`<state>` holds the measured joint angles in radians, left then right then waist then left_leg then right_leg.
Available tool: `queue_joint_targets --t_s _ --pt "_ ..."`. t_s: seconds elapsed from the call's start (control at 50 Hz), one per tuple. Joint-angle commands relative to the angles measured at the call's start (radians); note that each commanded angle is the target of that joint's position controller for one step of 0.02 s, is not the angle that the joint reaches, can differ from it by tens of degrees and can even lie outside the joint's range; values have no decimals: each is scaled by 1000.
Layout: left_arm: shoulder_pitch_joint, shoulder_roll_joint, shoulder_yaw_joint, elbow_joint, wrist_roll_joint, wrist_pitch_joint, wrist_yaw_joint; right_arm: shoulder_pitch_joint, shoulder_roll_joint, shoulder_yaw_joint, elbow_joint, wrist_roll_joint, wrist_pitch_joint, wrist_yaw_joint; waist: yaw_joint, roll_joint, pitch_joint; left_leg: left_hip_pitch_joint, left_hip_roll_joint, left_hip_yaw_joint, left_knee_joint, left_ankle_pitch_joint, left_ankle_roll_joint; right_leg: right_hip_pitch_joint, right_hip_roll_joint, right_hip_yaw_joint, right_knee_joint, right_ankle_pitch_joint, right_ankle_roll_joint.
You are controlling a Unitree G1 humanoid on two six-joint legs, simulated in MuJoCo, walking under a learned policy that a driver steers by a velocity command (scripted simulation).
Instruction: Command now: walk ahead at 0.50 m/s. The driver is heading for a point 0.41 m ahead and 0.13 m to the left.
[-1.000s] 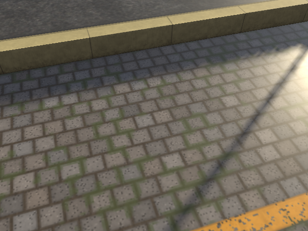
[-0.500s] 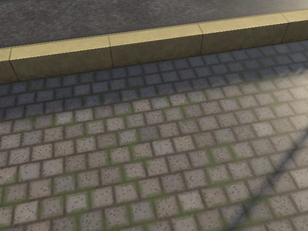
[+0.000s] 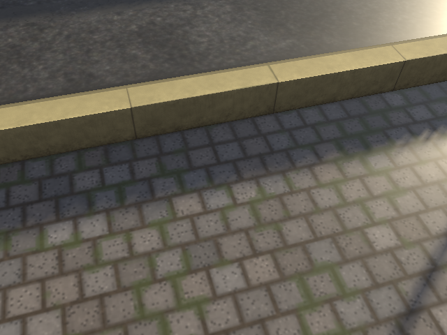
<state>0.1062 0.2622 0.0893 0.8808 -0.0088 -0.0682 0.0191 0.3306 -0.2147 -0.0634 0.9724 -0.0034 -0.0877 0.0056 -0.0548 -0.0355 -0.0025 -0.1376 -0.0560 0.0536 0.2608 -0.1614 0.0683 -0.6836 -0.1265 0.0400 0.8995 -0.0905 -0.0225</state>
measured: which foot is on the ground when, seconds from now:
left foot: down 0.00-0.28, up 0.30-0.72, down 0.74-1.00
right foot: up 0.00-0.24, down 0.26-0.76, up 0.78-1.00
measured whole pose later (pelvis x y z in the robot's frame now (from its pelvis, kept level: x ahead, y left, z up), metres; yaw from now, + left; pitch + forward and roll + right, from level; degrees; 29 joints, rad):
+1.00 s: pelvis +0.41 +0.00 -0.02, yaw +14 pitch +1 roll +0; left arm 0.11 0.26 0.06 0.99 0.00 0.01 0.05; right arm 0.10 -0.20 -0.05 0.89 -0.03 -0.01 -0.01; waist 0.00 -0.02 0.04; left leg -0.38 -0.04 0.04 0.45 -0.10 0.06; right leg -0.40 -0.08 0.02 0.77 -0.39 0.04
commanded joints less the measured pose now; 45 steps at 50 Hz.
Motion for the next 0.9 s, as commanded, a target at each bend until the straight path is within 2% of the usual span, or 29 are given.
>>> queue_joint_targets --t_s 0.02,0.12,0.16,0.2,0.22,0.24,0.26,0.28,0.3,0.32,0.34,0.36,0.38,0.4,0.42,0.46,0.5,0.56,0.62,0.68,0.72,0.74,0.76,0.78,0.8,0.82,0.84,0.86,0.9 --pt "-64 24 -1 -59 0 -6 -9 -24 -155 -28 -49 8 -13 -13 21 100 18 20 254 -155 -136 206 128 -17 1 -3 -151 148 10" --pt "-223 24 -13 -104 -9 -12 -30 72 -157 -29 0 19 -2 -14 -31 95 75 100 273 -152 -108 172 127 2 38 -23 -315 164 8" --pt "-259 31 -15 -122 -12 -24 -43 86 -167 -33 11 23 8 -19 -30 102 89 139 295 -178 -66 185 128 14 51 -18 -365 113 -1" --pt "-227 58 -8 -119 -13 -37 -50 70 -187 -42 12 26 16 -24 3 120 71 148 312 -206 -11 237 114 107 69 -19 -407 52 -16" --pt "-170 79 1 -105 -12 -42 -49 49 -196 -45 7 27 20 -24 40 132 39 136 304 -207 44 332 104 210 93 -36 -425 29 -27" --pt "-47 114 21 -67 -8 -45 -43 28 -185 -41 0 29 22 -24 102 125 -32 102 259 -180 166 455 80 391 115 -55 -446 26 -50" --pt "157 174 44 -17 6 -49 -33 3 -148 -28 -23 20 21 -22 182 88 -173 -55 197 -141 408 381 44 703 28 23 -389 62 -99" --pt "298 270 66 4 21 -42 -23 86 -51 -3 -46 9 7 -20 176 -134 -341 -420 51 -55 790 -55 -32 1104 -230 371 -403 25 -209" --pt "318 217 47 12 14 -35 -25 119 -62 0 -39 34 -12 -14 173 -260 -435 -573 17 -163 987 -441 -39 1142 -320 665 -550 -126 -285" --pt "236 143 26 -2 8 -34 -22 44 -148 -27 -47 56 -16 -15 166 -161 -277 -657 80 -187 1070 -385 -31 1015 -280 542 -578 -216 -237" --pt "156 99 12 -17 3 -34 -20 -24 -156 -31 -66 55 -13 -19 146 -108 -167 -663 132 -154 1059 -290 -21 861 -245 400 -607 -222 -193" --pt "86 66 1 -20 8 -37 -23 -57 -143 -35 -73 46 -4 -25 113 -56 -91 -616 166 -143 1014 -214 -20 710 -204 303 -652 -180 -168" --pt "46 38 -7 -17 17 -41 -26 -56 -128 -43 -71 37 11 -29 80 -59 -41 -564 191 -151 969 -161 -14 608 -161 212 -694 -133 -142" --pt "31 42 -5 -9 24 -43 -26 -27 -99 -41 -74 39 25 -27 52 -96 -30 -512 205 -154 948 -132 -15 545 -158 164 -723 -105 -142" --pt "29 42 -3 -3 21 -46 -25 -23 -78 -39 -78 40 36 -25 43 -86 -15 -501 212 -152 931 -117 -17 515 -153 118 -745 -63 -145" --pt "48 67 5 13 25 -51 -16 -54 -78 -44 -99 37 50 -26 34 -48 7 -538 211 -156 892 -47 -23 507 -146 37 -766 23 -149" --pt "72 84 8 28 29 -49 -6 -101 -80 -45 -121 26 53 -23 39 -18 33 -573 197 -168 797 39 -37 513 -143 -30 -763 161 -153" --pt "72 102 6 38 26 -38 5 -175 -49 -27 -149 9 44 -5 43 -17 49 -460 159 -94 546 173 -44 470 -87 -162 -732 375 -133" --pt "127 130 9 66 6 -25 11 -268 -41 -12 -181 3 45 13 79 -14 36 -398 130 -47 406 210 -44 537 -106 -175 -687 446 -136" --pt "134 164 19 88 -15 -8 11 -278 -88 -17 -203 1 47 24 61 -50 10 -362 104 -44 322 110 -10 648 -145 -150 -580 529 -117" --pt "118 165 20 91 -21 2 13 -151 -145 -42 -163 -7 43 22 -12 -32 -63 -170 47 -10 185 205 30 668 -94 -166 -391 573 -68" --pt "170 141 12 92 0 1 11 -85 -228 -66 -147 -12 41 10 -16 58 -137 25 116 -85 206 633 61 569 -28 -203 -217 411 -14" --pt "253 57 -18 85 33 -8 -3 -28 -282 -67 -145 -34 48 -5 14 255 -278 391 362 -349 311 1088 225 248 80 -202 120 -240 52" --pt "309 15 -39 112 10 -8 -17 -15 -190 -32 -132 -20 49 -1 25 274 -444 417 484 -524 235 1010 344 211 118 -31 280 -630 77" --pt "239 86 -16 106 -23 3 -19 -58 -155 -22 -145 -10 52 7 13 181 -380 303 418 -452 189 808 303 197 79 22 320 -616 75" --pt "155 86 -16 83 -31 17 -10 -139 -140 -17 -155 -5 50 5 24 142 -264 201 371 -372 163 633 252 136 53 5 299 -579 69" --pt "114 83 -12 82 -17 34 6 -201 -128 -11 -163 -7 47 4 42 94 -178 65 337 -328 120 500 213 142 33 1 238 -535 70" --pt "110 93 -6 83 -4 52 21 -255 -123 -10 -169 -12 47 -2 71 100 -143 -52 312 -294 78 389 185 206 17 6 168 -475 71" --pt "141 68 -10 98 3 72 35 -289 -136 -16 -168 -28 53 -11 97 143 -126 -169 280 -259 30 264 173 313 38 -20 51 -406 72"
